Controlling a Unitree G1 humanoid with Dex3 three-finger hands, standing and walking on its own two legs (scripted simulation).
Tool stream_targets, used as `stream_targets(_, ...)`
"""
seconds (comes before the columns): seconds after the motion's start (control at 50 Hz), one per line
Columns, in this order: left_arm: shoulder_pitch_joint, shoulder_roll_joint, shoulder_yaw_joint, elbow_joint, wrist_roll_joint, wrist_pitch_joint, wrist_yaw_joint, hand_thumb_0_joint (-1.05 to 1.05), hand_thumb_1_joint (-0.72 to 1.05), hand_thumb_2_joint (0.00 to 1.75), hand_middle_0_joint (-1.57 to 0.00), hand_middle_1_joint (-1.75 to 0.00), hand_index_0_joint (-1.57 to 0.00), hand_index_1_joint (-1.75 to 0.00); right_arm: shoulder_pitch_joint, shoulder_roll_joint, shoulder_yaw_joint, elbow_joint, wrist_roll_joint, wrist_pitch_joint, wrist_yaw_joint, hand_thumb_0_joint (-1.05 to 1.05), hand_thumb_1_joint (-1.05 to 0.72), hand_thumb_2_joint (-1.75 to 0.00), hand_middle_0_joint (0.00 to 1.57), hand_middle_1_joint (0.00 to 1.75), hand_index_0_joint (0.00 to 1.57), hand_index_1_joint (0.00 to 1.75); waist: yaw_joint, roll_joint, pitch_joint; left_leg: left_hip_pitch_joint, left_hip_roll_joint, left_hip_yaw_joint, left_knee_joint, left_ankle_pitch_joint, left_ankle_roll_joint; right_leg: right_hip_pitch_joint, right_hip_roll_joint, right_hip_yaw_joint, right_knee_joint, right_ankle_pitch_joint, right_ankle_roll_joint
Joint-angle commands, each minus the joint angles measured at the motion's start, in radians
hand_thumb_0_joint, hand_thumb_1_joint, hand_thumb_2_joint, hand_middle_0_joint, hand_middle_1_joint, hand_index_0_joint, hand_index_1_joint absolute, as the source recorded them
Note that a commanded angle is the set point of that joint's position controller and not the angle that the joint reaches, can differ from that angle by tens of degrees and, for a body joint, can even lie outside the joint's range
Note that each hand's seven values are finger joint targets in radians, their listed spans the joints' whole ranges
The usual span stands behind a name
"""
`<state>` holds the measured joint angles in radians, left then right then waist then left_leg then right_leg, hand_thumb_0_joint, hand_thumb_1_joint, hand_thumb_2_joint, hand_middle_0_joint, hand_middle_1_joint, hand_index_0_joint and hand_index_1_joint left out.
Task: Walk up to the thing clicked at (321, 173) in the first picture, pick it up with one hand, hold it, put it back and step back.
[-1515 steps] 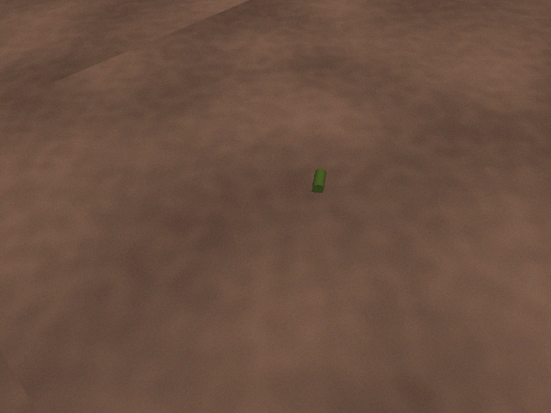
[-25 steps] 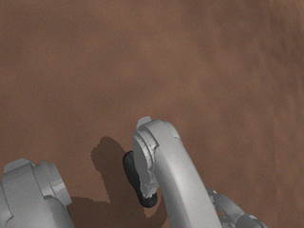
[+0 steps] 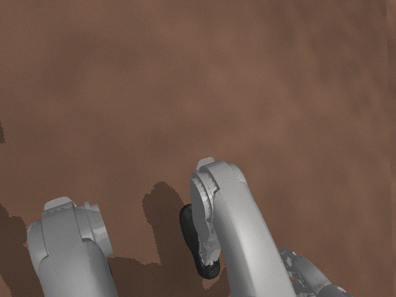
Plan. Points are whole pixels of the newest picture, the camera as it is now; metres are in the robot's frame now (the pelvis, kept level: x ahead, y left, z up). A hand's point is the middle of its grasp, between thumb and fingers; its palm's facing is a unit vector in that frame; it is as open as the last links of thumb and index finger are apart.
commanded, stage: settle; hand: left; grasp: from above
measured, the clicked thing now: out of the picture +0.47 +0.36 -0.23
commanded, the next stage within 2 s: lift in 0.36 s
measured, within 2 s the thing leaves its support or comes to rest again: neither
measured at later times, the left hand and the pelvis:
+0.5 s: hand out of the picture +0.45 +0.35 -0.13, palm faces -0.45 -0.06 -0.89, open 8.1 cm; pelvis -0.01 -0.01 +0.02, yaw +4 degrees
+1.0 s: hand out of the picture +0.39 +0.35 -0.02, palm faces -0.47 -0.12 -0.87, open 8.2 cm; pelvis -0.01 -0.01 +0.09, yaw +8 degrees
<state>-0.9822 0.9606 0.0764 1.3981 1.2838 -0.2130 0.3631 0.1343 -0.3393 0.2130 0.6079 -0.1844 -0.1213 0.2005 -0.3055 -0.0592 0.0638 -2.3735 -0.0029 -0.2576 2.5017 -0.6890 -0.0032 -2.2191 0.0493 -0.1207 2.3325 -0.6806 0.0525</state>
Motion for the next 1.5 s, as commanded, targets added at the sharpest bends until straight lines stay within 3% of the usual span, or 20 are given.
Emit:
stream_targets(0.0,-0.348,0.21,0.02,-0.263,-0.044,0.006,-0.023,0.0,1.04,0.29,-1.33,-0.24,-1.36,-0.21,0.205,-0.3,-0.135,-0.01,0.021,0.03,-0.019,0.0,-0.9,-0.9,0.2,0.3,0.2,0.3,-0.024,0.541,-0.722,0.63,0.026,0.114,-0.299,0.257,-0.004,0.259,0.017,-0.109,-0.199,0.28,-0.092)
stream_targets(0.08,-0.326,0.162,0.0,-0.269,-0.058,0.011,-0.08,0.0,1.04,0.27,-1.34,-0.23,-1.36,-0.2,0.209,-0.285,-0.152,-0.02,0.04,0.063,-0.029,0.0,-0.91,-0.9,0.2,0.3,0.2,0.3,-0.005,0.509,-0.719,0.629,0.018,0.113,-0.324,0.248,-0.002,0.237,0.009,-0.098,-0.209,0.269,-0.097)
stream_targets(0.12,-0.346,0.167,0.002,-0.278,-0.054,0.005,-0.104,0.0,1.03,0.29,-1.34,-0.23,-1.36,-0.21,0.218,-0.287,-0.155,-0.028,0.044,0.079,-0.039,0.0,-0.91,-0.9,0.2,0.3,0.2,0.3,-0.013,0.483,-0.706,0.613,0.01,0.11,-0.326,0.23,0.0,0.235,0.005,-0.093,-0.216,0.254,-0.099)
stream_targets(0.18,-0.358,0.178,0.007,-0.306,-0.049,-0.005,-0.126,0.0,1.02,0.31,-1.36,-0.21,-1.37,-0.19,0.215,-0.275,-0.162,-0.031,0.053,0.102,-0.053,0.0,-0.91,-0.9,0.2,0.3,0.2,0.3,0.007,0.479,-0.725,0.609,0.007,0.122,-0.346,0.194,0.002,0.238,0.003,-0.083,-0.231,0.222,-0.101)
stream_targets(0.36,-0.383,0.19,0.024,-0.331,-0.054,-0.03,-0.136,0.0,0.98,0.34,-1.31,-0.24,-1.33,-0.23,0.228,-0.243,-0.164,-0.033,0.056,0.135,-0.087,0.0,-0.91,-0.9,0.2,0.3,0.2,0.3,0.003,0.437,-0.759,0.609,0.0,0.168,-0.357,0.185,0.016,0.302,-0.001,-0.058,-0.282,0.211,-0.094)
stream_targets(0.42,-0.375,0.209,0.041,-0.326,-0.052,-0.026,-0.127,0.0,0.98,0.27,-1.32,-0.29,-1.35,-0.26,0.232,-0.239,-0.168,-0.032,0.061,0.141,-0.093,0.0,-0.94,-0.92,0.2,0.3,0.2,0.3,0.02,0.448,-0.801,0.628,0.0,0.174,-0.37,0.2,0.018,0.315,0.0,-0.054,-0.285,0.223,-0.094)
stream_targets(0.48,-0.36,0.193,0.039,-0.345,-0.06,-0.017,-0.136,0.0,0.87,0.29,-1.2,-0.2,-1.23,-0.17,0.238,-0.247,-0.179,-0.028,0.066,0.147,-0.098,0.0,-0.89,-0.89,0.2,0.3,0.2,0.3,0.03,0.477,-0.815,0.667,-0.004,0.168,-0.394,0.215,0.011,0.291,-0.007,-0.057,-0.286,0.227,-0.102)
stream_targets(0.5,-0.354,0.196,0.046,-0.355,-0.061,-0.011,-0.141,0.0,0.9,0.24,-1.25,-0.27,-1.28,-0.24,0.24,-0.253,-0.187,-0.03,0.069,0.149,-0.103,0.0,-0.94,-0.91,0.2,0.3,0.2,0.3,0.039,0.48,-0.813,0.681,-0.007,0.165,-0.398,0.221,0.01,0.275,-0.01,-0.056,-0.291,0.224,-0.105)
stream_targets(0.62,-0.301,0.172,0.053,-0.444,-0.126,0.024,-0.196,0.0,0.98,0.33,-1.28,-0.3,-1.31,-0.27,0.249,-0.233,-0.223,-0.033,0.094,0.17,-0.11,0.0,-0.92,-0.91,0.2,0.3,0.2,0.3,0.08,0.489,-0.905,0.747,-0.006,0.186,-0.464,0.231,0.015,0.333,-0.02,-0.029,-0.328,0.233,-0.102)
stream_targets(0.82,-0.16,0.089,0.036,-0.569,-0.198,0.006,-0.293,0.0,0.96,0.4,-1.28,-0.31,-1.3,-0.29,0.249,-0.183,-0.258,-0.024,0.123,0.197,-0.132,0.0,-0.92,-0.91,0.2,0.3,0.2,0.3,0.106,0.376,-0.898,0.793,-0.002,0.187,-0.565,0.201,0.034,0.411,-0.027,0.008,-0.424,0.22,-0.089)
stream_targets(0.92,-0.133,0.095,0.056,-0.687,-0.224,-0.014,-0.297,0.0,0.93,0.41,-1.25,-0.33,-1.27,-0.3,0.222,-0.171,-0.276,-0.043,0.139,0.203,-0.15,0.0,-0.91,-0.9,0.2,0.3,0.2,0.3,0.134,0.361,-0.905,0.844,0.002,0.176,-0.656,0.125,0.033,0.466,-0.028,0.016,-0.484,0.18,-0.086)
stream_targets(0.98,-0.088,0.037,0.036,-0.723,-0.247,-0.011,-0.3,0.0,0.9,0.4,-1.21,-0.34,-1.24,-0.32,0.214,-0.156,-0.279,-0.045,0.15,0.201,-0.159,0.0,-0.91,-0.9,0.2,0.3,0.2,0.3,0.135,0.367,-0.915,0.905,0.005,0.169,-0.714,0.149,0.032,0.511,-0.032,0.021,-0.514,0.208,-0.078)
stream_targets(1.0,-0.09,0.058,0.041,-0.747,-0.243,-0.008,-0.299,0.0,0.88,0.4,-1.19,-0.35,-1.22,-0.32,0.211,-0.156,-0.284,-0.045,0.152,0.201,-0.163,0.0,-0.91,-0.9,0.2,0.3,0.2,0.3,0.146,0.368,-0.946,0.945,0.009,0.172,-0.724,0.165,0.032,0.534,-0.028,0.023,-0.53,0.216,-0.078)
stream_targets(1.12,0.021,0.006,0.031,-0.805,-0.263,0.025,-0.308,0.0,0.88,0.42,-1.2,-0.34,-1.22,-0.32,0.186,-0.136,-0.292,-0.044,0.166,0.202,-0.18,0.0,-0.9,-0.9,0.2,0.3,0.2,0.3,0.164,0.332,-0.896,1.044,0.015,0.167,-0.831,0.192,0.032,0.638,-0.033,0.027,-0.632,0.229,-0.072)
stream_targets(1.18,0.071,-0.056,-0.007,-0.846,-0.284,0.043,-0.31,0.0,0.9,0.41,-1.2,-0.34,-1.22,-0.31,0.159,-0.119,-0.296,-0.049,0.175,0.198,-0.193,0.0,-0.9,-0.9,0.2,0.3,0.2,0.3,0.167,0.322,-0.865,1.1,0.02,0.17,-0.91,0.152,0.03,0.71,-0.029,0.028,-0.707,0.209,-0.069)
stream_targets(1.24,0.164,-0.054,0.013,-0.866,-0.29,0.063,-0.309,0.0,0.86,0.4,-1.17,-0.34,-1.19,-0.31,0.143,-0.112,-0.297,-0.045,0.184,0.195,-0.205,0.0,-0.9,-0.9,0.2,0.3,0.2,0.3,0.189,0.291,-0.848,1.148,0.016,0.189,-0.958,0.192,0.03,0.799,-0.03,0.042,-0.777,0.229,-0.067)
stream_targets(1.28,0.174,-0.085,-0.016,-0.9,-0.299,0.069,-0.319,0.0,0.88,0.41,-1.19,-0.33,-1.21,-0.31,0.125,-0.103,-0.296,-0.044,0.188,0.192,-0.212,0.0,-0.9,-0.9,0.2,0.3,0.2,0.3,0.187,0.277,-0.829,1.191,0.023,0.183,-1.01,0.173,0.029,0.838,-0.027,0.045,-0.821,0.219,-0.065)
stream_targets(1.34,0.22,-0.063,0.008,-0.926,-0.298,0.08,-0.309,0.0,0.84,0.37,-1.16,-0.32,-1.18,-0.3,0.101,-0.091,-0.291,-0.044,0.198,0.186,-0.228,0.0,-0.9,-0.9,0.2,0.3,0.2,0.3,0.209,0.258,-0.78,1.229,0.02,0.198,-1.084,0.131,0.027,0.932,-0.024,0.056,-0.908,0.185,-0.065)
stream_targets(1.42,0.264,-0.146,-0.035,-0.95,-0.31,0.092,-0.288,0.0,0.84,0.38,-1.15,-0.34,-1.18,-0.31,0.088,-0.073,-0.289,-0.036,0.206,0.171,-0.245,0.0,-0.9,-0.9,0.2,0.3,0.2,0.3,0.197,0.213,-0.725,1.311,0.017,0.207,-1.177,0.117,0.025,1.034,-0.022,0.075,-1.027,0.166,-0.061)
stream_targets(1.48,0.319,-0.157,-0.04,-0.891,-0.301,0.098,-0.279,0.0,0.8,0.36,-1.13,-0.31,-1.16,-0.29,0.087,-0.068,-0.287,-0.015,0.211,0.155,-0.258,0.0,-0.9,-0.9,0.2,0.3,0.2,0.3,0.208,0.188,-0.634,1.352,0.017,0.204,-1.252,0.115,0.022,1.104,-0.021,0.084,-1.094,0.162,-0.061)
